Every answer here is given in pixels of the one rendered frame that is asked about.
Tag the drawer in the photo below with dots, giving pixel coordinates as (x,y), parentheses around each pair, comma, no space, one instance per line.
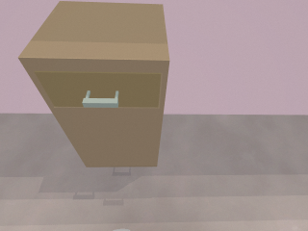
(69,88)

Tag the cabinet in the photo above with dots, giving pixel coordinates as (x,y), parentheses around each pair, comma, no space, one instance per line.
(83,36)

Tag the handle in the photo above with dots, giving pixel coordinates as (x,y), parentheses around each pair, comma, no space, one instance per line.
(100,102)

